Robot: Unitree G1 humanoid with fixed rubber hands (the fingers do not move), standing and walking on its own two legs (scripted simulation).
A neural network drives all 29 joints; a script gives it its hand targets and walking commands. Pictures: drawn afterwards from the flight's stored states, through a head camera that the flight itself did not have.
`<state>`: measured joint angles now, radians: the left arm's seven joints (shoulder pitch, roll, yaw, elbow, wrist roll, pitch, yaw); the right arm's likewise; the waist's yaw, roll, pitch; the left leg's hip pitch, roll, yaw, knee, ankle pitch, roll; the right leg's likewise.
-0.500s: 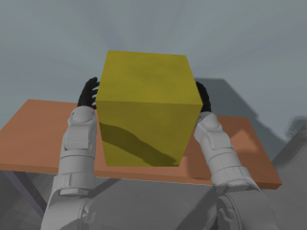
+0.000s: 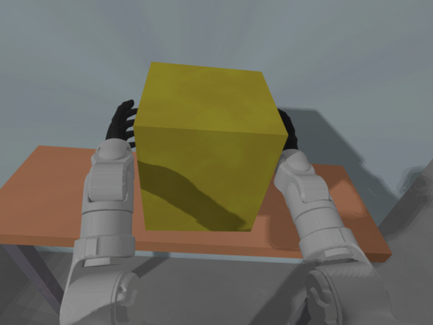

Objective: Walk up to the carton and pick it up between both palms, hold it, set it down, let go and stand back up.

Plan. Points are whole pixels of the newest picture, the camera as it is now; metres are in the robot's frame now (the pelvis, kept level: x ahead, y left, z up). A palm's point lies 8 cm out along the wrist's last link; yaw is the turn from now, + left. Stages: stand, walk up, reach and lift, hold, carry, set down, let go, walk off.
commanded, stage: reach and lift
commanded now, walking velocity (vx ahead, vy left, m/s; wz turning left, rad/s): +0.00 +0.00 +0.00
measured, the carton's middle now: (203, 151) +0.41 +0.00 +0.16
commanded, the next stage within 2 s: hold in 0.70 s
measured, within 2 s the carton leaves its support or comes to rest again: neither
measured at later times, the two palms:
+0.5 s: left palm (114, 134) +0.38 +0.15 +0.22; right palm (286, 139) +0.38 -0.15 +0.21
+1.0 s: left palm (110, 126) +0.37 +0.15 +0.24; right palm (288, 129) +0.38 -0.15 +0.23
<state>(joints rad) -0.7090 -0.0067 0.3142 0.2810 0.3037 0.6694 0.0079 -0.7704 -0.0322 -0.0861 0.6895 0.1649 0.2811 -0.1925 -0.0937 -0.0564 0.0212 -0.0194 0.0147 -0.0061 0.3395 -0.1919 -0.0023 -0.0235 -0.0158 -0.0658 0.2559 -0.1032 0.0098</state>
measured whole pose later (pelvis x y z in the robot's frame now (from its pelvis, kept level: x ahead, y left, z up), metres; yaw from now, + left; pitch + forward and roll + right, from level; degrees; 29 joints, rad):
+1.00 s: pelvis +0.00 -0.01 +0.00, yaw +1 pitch -8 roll -1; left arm -0.78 0.02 0.35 0.26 0.31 0.78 -0.02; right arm -0.88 -0.06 -0.05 0.69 0.25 0.40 -0.24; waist -0.10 -0.04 -0.02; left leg -0.02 0.02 -0.02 0.35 -0.20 -0.01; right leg -0.01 -0.01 -0.08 0.26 -0.11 0.00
